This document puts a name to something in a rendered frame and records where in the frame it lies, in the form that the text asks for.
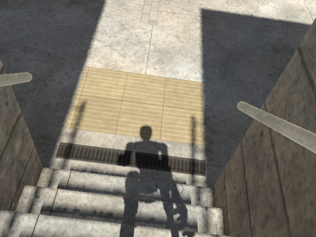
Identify stairs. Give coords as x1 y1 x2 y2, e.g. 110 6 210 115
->
0 167 234 237

